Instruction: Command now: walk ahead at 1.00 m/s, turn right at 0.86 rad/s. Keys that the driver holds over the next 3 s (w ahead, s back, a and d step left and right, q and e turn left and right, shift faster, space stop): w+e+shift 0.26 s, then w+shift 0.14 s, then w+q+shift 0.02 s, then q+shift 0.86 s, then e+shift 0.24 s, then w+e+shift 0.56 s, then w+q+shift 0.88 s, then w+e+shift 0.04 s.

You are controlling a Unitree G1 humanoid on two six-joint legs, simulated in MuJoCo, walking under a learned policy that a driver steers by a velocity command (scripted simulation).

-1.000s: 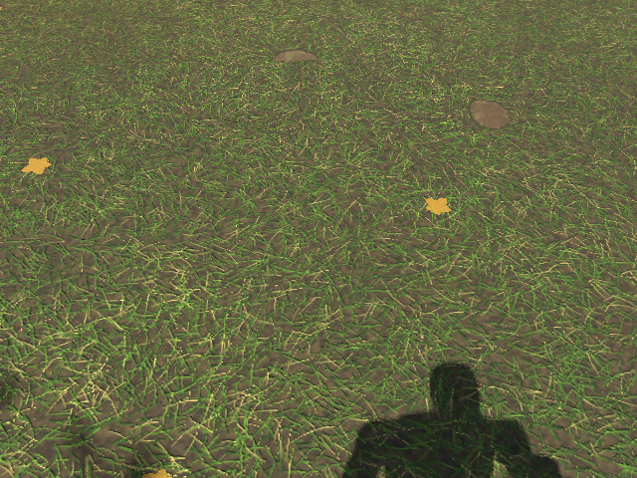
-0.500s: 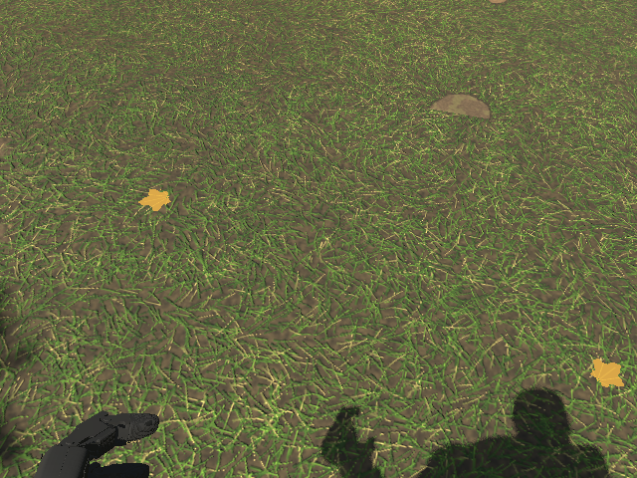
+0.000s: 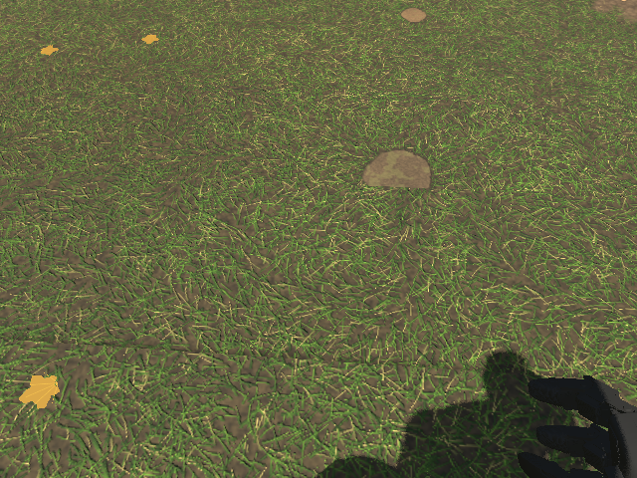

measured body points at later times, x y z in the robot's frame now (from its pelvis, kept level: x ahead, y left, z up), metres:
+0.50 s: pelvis +0.44 -0.01 -0.02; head +0.45 -0.03 +0.43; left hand +0.77 +0.10 -0.05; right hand +0.26 -0.24 -0.14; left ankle +0.36 +0.17 -0.74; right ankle +0.59 -0.22 -0.69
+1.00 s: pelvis +0.67 -0.07 -0.03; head +0.69 -0.05 +0.42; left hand +0.85 +0.21 -0.12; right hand +0.82 -0.39 -0.10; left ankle +0.72 +0.05 -0.69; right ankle +0.64 -0.23 -0.74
